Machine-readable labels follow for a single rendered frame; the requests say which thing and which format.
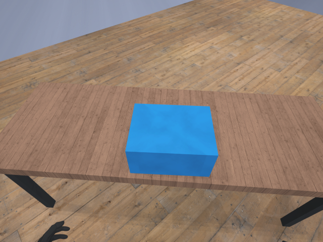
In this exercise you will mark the carton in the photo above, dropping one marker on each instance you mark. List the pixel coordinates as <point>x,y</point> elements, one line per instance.
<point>171,140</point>

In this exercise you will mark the table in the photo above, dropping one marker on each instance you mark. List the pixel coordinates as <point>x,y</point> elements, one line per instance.
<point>271,144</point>

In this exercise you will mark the left robot hand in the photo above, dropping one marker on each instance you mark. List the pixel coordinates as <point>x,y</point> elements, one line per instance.
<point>50,235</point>

